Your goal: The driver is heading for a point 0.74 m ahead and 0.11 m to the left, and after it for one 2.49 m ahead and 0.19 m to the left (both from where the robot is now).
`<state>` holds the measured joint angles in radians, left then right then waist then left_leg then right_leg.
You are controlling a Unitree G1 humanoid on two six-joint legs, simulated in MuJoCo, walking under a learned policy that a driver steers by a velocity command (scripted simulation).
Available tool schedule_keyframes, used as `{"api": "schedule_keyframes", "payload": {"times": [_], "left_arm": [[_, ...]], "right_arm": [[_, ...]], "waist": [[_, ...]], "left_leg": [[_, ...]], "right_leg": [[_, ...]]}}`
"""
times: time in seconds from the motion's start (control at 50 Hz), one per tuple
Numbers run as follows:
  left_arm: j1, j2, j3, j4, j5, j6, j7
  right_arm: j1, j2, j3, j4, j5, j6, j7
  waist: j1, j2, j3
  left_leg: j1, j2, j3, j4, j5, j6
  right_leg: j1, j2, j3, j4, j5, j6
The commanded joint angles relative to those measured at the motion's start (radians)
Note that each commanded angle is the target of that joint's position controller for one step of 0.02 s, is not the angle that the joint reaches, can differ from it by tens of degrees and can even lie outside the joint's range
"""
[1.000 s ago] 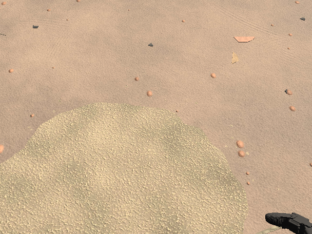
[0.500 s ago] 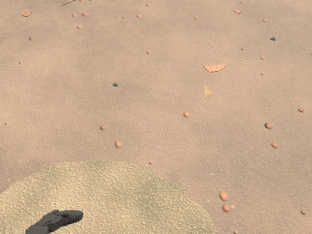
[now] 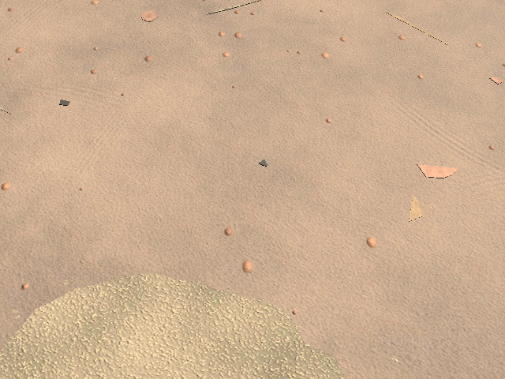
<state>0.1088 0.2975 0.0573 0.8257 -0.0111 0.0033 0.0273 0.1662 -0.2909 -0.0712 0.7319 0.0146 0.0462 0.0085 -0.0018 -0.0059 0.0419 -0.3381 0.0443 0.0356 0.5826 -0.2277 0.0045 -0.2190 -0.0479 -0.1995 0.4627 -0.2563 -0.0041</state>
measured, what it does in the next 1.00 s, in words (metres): steps on the spot, turning left: right foot, then left foot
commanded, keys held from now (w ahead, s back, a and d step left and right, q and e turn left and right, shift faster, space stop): q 0.34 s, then no key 0.54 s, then w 0.12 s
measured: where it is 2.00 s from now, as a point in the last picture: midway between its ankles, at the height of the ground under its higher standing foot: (205, 359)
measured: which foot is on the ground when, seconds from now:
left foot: down 0.00-0.50, up 0.52-0.78, down 0.80-1.00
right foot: down 0.00-0.02, up 0.04-0.48, down 0.50-1.00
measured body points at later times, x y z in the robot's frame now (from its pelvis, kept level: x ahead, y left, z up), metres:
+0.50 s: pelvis +0.03 -0.01 +0.00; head +0.06 +0.00 +0.45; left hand +0.10 +0.31 -0.10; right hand +0.26 -0.24 -0.09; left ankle +0.02 +0.11 -0.74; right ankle +0.06 -0.13 -0.74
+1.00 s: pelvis +0.02 +0.00 +0.00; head +0.02 +0.01 +0.45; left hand +0.04 +0.29 -0.13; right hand +0.19 -0.23 -0.12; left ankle -0.04 +0.12 -0.74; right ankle +0.06 -0.12 -0.73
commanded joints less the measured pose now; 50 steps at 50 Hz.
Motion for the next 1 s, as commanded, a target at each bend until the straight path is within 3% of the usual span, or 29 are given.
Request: {"api": "schedule_keyframes", "payload": {"times": [0.02,0.04,0.06,0.08,0.1,0.12,0.18,0.24,0.34,0.42,0.46,0.48,0.5,0.52,0.54,0.56,0.58,0.62,0.7,0.74,0.78,0.8,0.82,0.84,0.86,0.88,0.92,0.96,1.0], "left_arm": [[0.045,0.096,0.027,-0.045,0.026,-0.007,0.000],[-0.035,0.067,0.014,-0.096,0.046,-0.013,-0.001],[-0.075,0.105,0.026,-0.095,0.035,-0.015,-0.005],[-0.070,0.110,0.030,-0.091,0.010,-0.013,-0.007],[-0.052,0.108,0.033,-0.073,0.007,-0.009,0.000],[-0.054,0.125,0.040,-0.072,0.015,-0.005,0.009],[-0.031,0.105,0.039,-0.071,0.010,-0.005,0.010],[-0.059,0.089,0.032,-0.083,0.007,-0.006,0.012],[-0.068,0.095,0.033,-0.089,0.004,-0.010,0.002],[-0.033,0.103,0.033,-0.082,-0.001,-0.022,-0.014],[0.008,0.092,0.032,-0.072,0.001,-0.031,-0.026],[0.031,0.096,0.033,-0.064,0.008,-0.035,-0.029],[0.041,0.144,0.040,-0.071,0.027,-0.036,-0.027],[0.014,0.203,0.046,-0.088,0.039,-0.030,-0.020],[0.021,0.173,0.037,-0.079,0.058,-0.035,-0.024],[-0.002,0.153,0.031,-0.090,0.051,-0.042,-0.025],[-0.027,0.144,0.030,-0.087,0.035,-0.043,-0.022],[-0.055,0.108,0.014,-0.084,0.012,-0.044,-0.018],[-0.022,0.102,0.007,-0.053,0.016,-0.023,-0.013],[0.017,0.129,0.012,-0.037,0.014,-0.013,-0.013],[0.020,0.124,0.007,-0.025,-0.001,-0.011,-0.016],[0.050,0.114,0.002,-0.015,0.001,-0.020,-0.019],[0.059,0.097,-0.006,-0.016,0.021,-0.034,-0.027],[0.094,0.068,-0.010,-0.007,0.027,-0.044,-0.034],[0.038,0.082,-0.011,-0.001,0.032,-0.043,-0.033],[0.005,0.086,-0.008,0.001,0.027,-0.039,-0.031],[0.009,0.073,-0.010,0.014,0.017,-0.021,-0.018],[-0.013,0.070,-0.006,0.002,0.002,-0.024,-0.014],[-0.049,0.071,-0.001,-0.025,-0.016,-0.050,-0.021]], "right_arm": [[0.112,-0.238,-0.074,-0.058,-0.008,-0.014,-0.017],[0.139,-0.290,-0.080,-0.073,-0.028,-0.019,-0.020],[0.151,-0.233,-0.064,-0.077,-0.036,-0.037,-0.013],[0.104,-0.218,-0.061,-0.082,-0.029,-0.051,-0.015],[0.049,-0.199,-0.058,-0.092,-0.012,-0.055,-0.020],[0.013,-0.177,-0.050,-0.102,0.004,-0.051,-0.026],[0.010,-0.176,-0.046,-0.115,-0.005,-0.039,-0.038],[0.029,-0.190,-0.051,-0.119,-0.002,-0.032,-0.047],[0.009,-0.205,-0.054,-0.137,-0.007,-0.017,-0.049],[-0.008,-0.181,-0.041,-0.139,-0.010,-0.010,-0.042],[-0.030,-0.168,-0.031,-0.138,-0.001,-0.004,-0.044],[-0.025,-0.155,-0.025,-0.135,0.002,-0.002,-0.046],[0.008,-0.124,-0.014,-0.131,-0.010,-0.006,-0.047],[0.079,-0.091,-0.004,-0.125,-0.029,-0.014,-0.044],[0.029,-0.147,-0.023,-0.145,-0.026,-0.022,-0.048],[0.019,-0.207,-0.044,-0.127,-0.015,-0.022,-0.053],[0.021,-0.205,-0.051,-0.111,-0.008,-0.017,-0.054],[0.041,-0.149,-0.041,-0.085,-0.012,0.000,-0.057],[-0.006,-0.054,-0.002,-0.085,-0.010,-0.008,-0.046],[-0.010,-0.068,-0.005,-0.074,-0.001,-0.012,-0.045],[0.044,-0.078,-0.009,-0.039,-0.004,-0.013,-0.043],[0.045,-0.106,-0.013,-0.037,-0.013,-0.013,-0.045],[0.057,-0.157,-0.019,-0.043,-0.022,-0.012,-0.052],[0.044,-0.180,-0.025,-0.023,-0.023,-0.010,-0.046],[0.025,-0.119,-0.013,-0.032,-0.025,-0.016,-0.033],[0.023,-0.089,-0.003,-0.023,-0.035,-0.023,-0.028],[0.053,-0.110,-0.007,-0.001,-0.029,-0.034,-0.030],[0.120,-0.153,-0.017,0.012,-0.020,-0.042,-0.035],[0.150,-0.176,-0.022,0.021,-0.012,-0.059,-0.042]], "waist": [[-0.004,0.186,-0.157],[-0.037,0.333,-0.172],[-0.069,0.170,-0.226],[-0.041,0.132,-0.196],[-0.017,0.085,-0.173],[-0.005,0.085,-0.154],[0.014,0.119,-0.171],[-0.004,0.124,-0.164],[-0.016,0.155,-0.141],[-0.023,0.173,-0.151],[0.007,0.165,-0.147],[0.020,0.144,-0.138],[0.001,0.049,-0.142],[-0.059,-0.174,-0.128],[-0.020,-0.247,-0.109],[-0.008,-0.166,-0.083],[-0.017,-0.135,-0.071],[-0.024,-0.122,-0.059],[0.012,-0.169,-0.083],[0.033,-0.178,-0.096],[0.001,-0.157,-0.088],[0.009,-0.126,-0.094],[0.024,-0.038,-0.126],[0.070,0.104,-0.134],[0.027,0.083,-0.116],[0.020,0.070,-0.085],[0.008,0.104,-0.046],[-0.023,0.195,0.040],[-0.039,0.244,0.124]], "left_leg": [[0.287,0.162,-0.260,-0.181,0.620,0.130],[0.377,0.346,-0.536,-0.193,0.839,0.341],[0.380,0.327,-0.497,-0.201,0.794,0.372],[0.358,0.274,-0.411,-0.199,0.724,0.322],[0.334,0.222,-0.358,-0.198,0.641,0.269],[0.309,0.203,-0.341,-0.206,0.600,0.241],[0.260,0.160,-0.316,-0.215,0.612,0.238],[0.276,0.153,-0.347,-0.211,0.547,0.236],[0.195,0.136,-0.427,-0.216,0.372,0.230],[0.198,0.136,-0.467,-0.175,0.403,0.219],[0.182,0.107,-0.470,-0.137,0.380,0.187],[0.148,0.076,-0.459,-0.120,0.300,0.150],[0.072,0.016,-0.402,-0.039,0.132,0.095],[-0.053,-0.137,-0.260,0.123,-0.246,0.033],[-0.107,-0.146,-0.212,0.273,-0.426,-0.015],[-0.114,-0.119,-0.230,0.411,-0.398,-0.038],[-0.136,-0.117,-0.230,0.472,-0.344,-0.053],[-0.132,-0.102,-0.239,0.489,-0.274,-0.086],[-0.005,-0.048,-0.104,0.176,-0.234,-0.107],[0.058,-0.052,-0.072,0.025,-0.181,-0.102],[0.177,-0.061,-0.050,-0.234,0.038,-0.071],[0.254,-0.032,-0.096,-0.263,0.140,-0.045],[0.339,0.054,-0.176,-0.212,0.350,-0.013],[0.278,0.064,-0.175,-0.149,0.288,0.041],[0.204,0.045,-0.177,-0.173,0.150,0.056],[0.164,0.036,-0.177,-0.191,0.083,0.046],[0.123,0.018,-0.184,-0.231,-0.185,0.050],[0.095,0.109,-0.338,-0.339,-0.528,0.120],[0.069,0.229,-0.519,-0.429,-0.590,0.201]], "right_leg": [[-0.110,-0.093,0.023,0.319,0.103,0.005],[-0.380,0.068,0.077,0.542,-0.408,0.072],[-0.413,0.052,0.223,0.695,-0.434,0.068],[-0.438,0.034,0.250,0.725,-0.354,0.056],[-0.452,0.019,0.258,0.699,-0.281,0.056],[-0.450,0.009,0.266,0.667,-0.226,0.062],[-0.373,0.042,0.257,0.625,-0.138,0.083],[-0.360,0.053,0.269,0.483,-0.109,0.097],[-0.249,0.074,0.285,0.323,-0.097,0.098],[-0.158,0.067,0.269,0.202,-0.105,0.077],[-0.066,0.069,0.247,0.024,0.003,0.049],[0.011,0.051,0.250,-0.097,0.133,0.027],[0.097,-0.070,0.357,-0.129,0.242,-0.015],[0.153,-0.239,0.534,-0.126,0.510,-0.118],[0.052,-0.353,0.671,-0.162,0.485,-0.278],[0.035,-0.321,0.638,-0.170,0.419,-0.293],[0.045,-0.266,0.570,-0.158,0.375,-0.254],[0.056,-0.208,0.485,-0.138,0.373,-0.211],[0.093,-0.133,0.379,-0.111,0.411,-0.186],[0.110,-0.144,0.401,-0.090,0.427,-0.194],[0.080,-0.127,0.395,-0.071,0.399,-0.163],[0.036,-0.118,0.397,-0.075,0.347,-0.120],[-0.023,-0.085,0.356,-0.037,0.271,-0.068],[-0.003,-0.003,0.266,-0.056,0.118,-0.017],[0.047,0.015,0.242,-0.034,0.079,0.020],[0.050,0.018,0.237,-0.024,0.079,0.030],[0.009,0.061,0.189,0.038,-0.082,0.021],[-0.142,0.097,0.139,0.183,-0.214,0.008],[-0.249,0.053,0.184,0.320,-0.220,-0.026]]}}
Keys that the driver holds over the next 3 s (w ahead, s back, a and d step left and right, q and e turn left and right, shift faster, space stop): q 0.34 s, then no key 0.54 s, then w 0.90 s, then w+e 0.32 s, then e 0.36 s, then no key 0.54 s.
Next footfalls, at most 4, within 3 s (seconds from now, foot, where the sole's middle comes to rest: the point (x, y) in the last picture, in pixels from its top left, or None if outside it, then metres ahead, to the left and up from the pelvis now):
0.50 right None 0.13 -0.10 -0.77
0.80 left None -0.01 0.13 -0.77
1.64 left None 0.40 0.23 -0.77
2.18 right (226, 276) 0.75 0.08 -0.77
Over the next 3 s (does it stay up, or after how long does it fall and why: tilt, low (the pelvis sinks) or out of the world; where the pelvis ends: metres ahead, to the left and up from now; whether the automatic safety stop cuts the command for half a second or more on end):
stays up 0.74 0.18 0.00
